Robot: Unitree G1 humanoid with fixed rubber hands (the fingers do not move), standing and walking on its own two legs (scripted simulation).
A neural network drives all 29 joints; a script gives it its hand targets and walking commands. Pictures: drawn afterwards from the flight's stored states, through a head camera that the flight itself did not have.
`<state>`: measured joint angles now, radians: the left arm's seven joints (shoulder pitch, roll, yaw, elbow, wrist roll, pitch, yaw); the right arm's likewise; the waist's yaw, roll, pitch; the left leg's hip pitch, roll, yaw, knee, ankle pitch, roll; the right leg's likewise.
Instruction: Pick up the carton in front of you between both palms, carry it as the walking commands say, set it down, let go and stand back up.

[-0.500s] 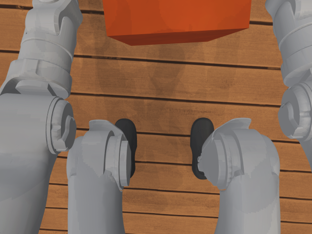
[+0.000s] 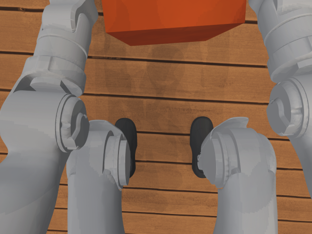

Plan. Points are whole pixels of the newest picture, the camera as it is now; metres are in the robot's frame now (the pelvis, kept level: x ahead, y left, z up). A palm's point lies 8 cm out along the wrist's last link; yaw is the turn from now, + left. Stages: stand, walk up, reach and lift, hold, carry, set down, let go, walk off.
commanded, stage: reach and lift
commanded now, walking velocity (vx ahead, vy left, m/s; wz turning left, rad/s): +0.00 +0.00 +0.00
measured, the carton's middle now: out of the picture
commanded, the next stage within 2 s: none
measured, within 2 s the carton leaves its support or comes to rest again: leaves its support in 0.28 s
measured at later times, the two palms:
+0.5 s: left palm out of the picture +0.54 +0.12 -0.06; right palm out of the picture +0.54 -0.18 -0.06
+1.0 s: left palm out of the picture +0.50 +0.13 +0.10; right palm out of the picture +0.49 -0.17 +0.09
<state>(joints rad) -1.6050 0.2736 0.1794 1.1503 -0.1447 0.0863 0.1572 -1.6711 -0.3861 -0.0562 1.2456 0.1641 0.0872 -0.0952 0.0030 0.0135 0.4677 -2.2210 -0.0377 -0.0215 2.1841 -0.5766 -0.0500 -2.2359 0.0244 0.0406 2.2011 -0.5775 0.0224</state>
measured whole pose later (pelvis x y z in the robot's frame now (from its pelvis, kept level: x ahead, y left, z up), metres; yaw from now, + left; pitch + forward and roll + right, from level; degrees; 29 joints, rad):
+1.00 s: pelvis +0.01 +0.01 +0.14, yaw -2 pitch +43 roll +1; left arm -1.01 -0.05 0.49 0.58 0.22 0.43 0.06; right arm -1.04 -0.02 -0.45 0.64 -0.23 0.44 -0.02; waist 0.00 0.01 -0.17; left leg -1.94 -0.06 -0.06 1.68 -0.49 -0.05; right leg -1.95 0.05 0.06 1.68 -0.47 0.04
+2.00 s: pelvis +0.09 +0.01 +0.39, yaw -3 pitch +4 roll +0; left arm -0.29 -0.16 0.29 0.39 0.24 0.51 0.01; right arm -0.30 0.16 -0.29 0.40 -0.25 0.52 -0.01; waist 0.00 0.00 -0.09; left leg -0.38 -0.02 -0.07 0.58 -0.27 -0.01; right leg -0.39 0.01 0.07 0.58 -0.26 0.02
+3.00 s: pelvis +0.10 +0.01 +0.41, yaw -3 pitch -6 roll +0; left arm -0.25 -0.15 0.22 0.26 0.27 0.69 -0.02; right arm -0.25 0.15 -0.22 0.26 -0.27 0.69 0.01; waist 0.00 0.00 0.03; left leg -0.07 -0.01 -0.07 0.37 -0.20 -0.01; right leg -0.08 0.01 0.07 0.37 -0.19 0.01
